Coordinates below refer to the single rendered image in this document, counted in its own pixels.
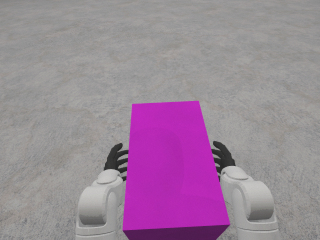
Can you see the robot right forearm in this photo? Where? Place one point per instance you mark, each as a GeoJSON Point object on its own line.
{"type": "Point", "coordinates": [253, 205]}

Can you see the right robot hand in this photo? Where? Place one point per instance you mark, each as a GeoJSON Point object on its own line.
{"type": "Point", "coordinates": [225, 157]}

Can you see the robot left forearm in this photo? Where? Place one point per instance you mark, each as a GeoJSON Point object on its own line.
{"type": "Point", "coordinates": [97, 207]}

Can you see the left robot hand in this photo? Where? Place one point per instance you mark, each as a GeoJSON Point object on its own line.
{"type": "Point", "coordinates": [113, 162]}

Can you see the carton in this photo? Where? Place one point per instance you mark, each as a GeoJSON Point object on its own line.
{"type": "Point", "coordinates": [172, 188]}

